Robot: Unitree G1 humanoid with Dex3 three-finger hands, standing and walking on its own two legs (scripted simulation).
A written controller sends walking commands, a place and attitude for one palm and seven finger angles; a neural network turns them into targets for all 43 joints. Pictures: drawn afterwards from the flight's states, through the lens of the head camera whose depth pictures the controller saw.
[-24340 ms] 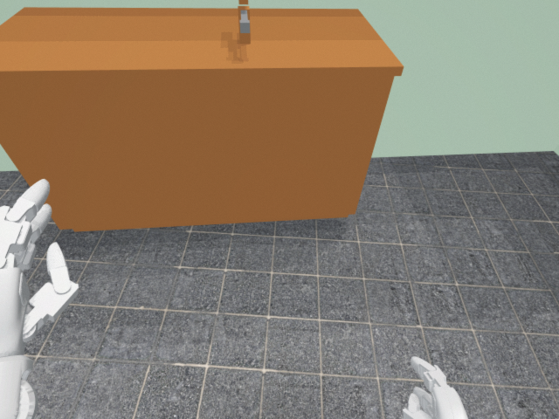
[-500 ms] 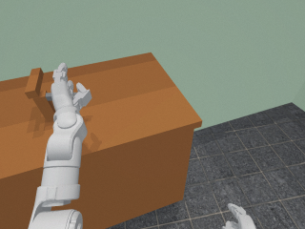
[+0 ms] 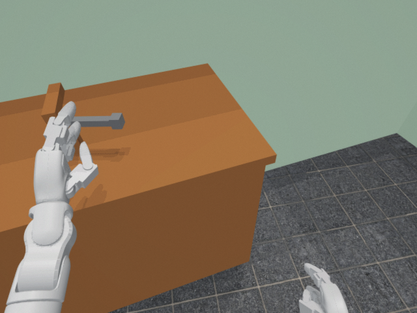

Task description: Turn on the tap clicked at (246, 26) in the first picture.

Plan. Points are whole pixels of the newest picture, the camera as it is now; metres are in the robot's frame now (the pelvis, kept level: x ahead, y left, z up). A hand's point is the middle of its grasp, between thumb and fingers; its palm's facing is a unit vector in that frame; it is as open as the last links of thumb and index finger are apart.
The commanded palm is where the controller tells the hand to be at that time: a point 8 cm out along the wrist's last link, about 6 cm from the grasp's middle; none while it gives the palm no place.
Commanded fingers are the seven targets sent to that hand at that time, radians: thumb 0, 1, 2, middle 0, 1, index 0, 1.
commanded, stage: draw the hand back beside the body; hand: left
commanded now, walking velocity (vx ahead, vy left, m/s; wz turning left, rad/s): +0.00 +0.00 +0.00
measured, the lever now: (117, 121) +0.49 +0.28 +0.12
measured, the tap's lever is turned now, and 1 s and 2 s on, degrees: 70 70 70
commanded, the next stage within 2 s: step back with the hand held close in 0.80 s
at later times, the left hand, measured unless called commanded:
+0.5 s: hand (62, 212) +0.21 +0.24 +0.16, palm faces +0.41 -0.85 -0.34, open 7.4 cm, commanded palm +0.16 +0.28 +0.17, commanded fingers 0.00 0.90 0.90 -0.20 -0.30 -0.20 -0.30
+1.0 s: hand (57, 213) +0.21 +0.25 +0.16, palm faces +0.43 -0.82 -0.38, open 7.4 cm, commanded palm +0.16 +0.28 +0.17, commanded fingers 0.00 0.90 0.90 -0.20 -0.30 -0.20 -0.30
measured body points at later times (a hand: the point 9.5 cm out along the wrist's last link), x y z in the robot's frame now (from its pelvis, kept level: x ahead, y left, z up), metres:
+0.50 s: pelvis +0.00 +0.00 +0.00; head -0.02 -0.02 +0.45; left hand +0.18 +0.29 +0.18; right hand +0.19 -0.21 -0.09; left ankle +0.00 +0.12 -0.75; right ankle +0.04 -0.07 -0.75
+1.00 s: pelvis +0.00 +0.00 +0.00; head -0.01 -0.02 +0.45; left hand +0.18 +0.29 +0.18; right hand +0.20 -0.21 -0.09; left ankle +0.00 +0.12 -0.75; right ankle +0.04 -0.07 -0.75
